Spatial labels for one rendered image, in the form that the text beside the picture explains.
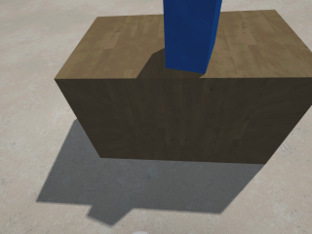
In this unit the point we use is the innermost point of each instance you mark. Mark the carton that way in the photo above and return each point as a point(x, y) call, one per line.
point(190, 28)

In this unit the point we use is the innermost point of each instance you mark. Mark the pedestal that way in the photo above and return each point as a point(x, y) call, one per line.
point(257, 87)

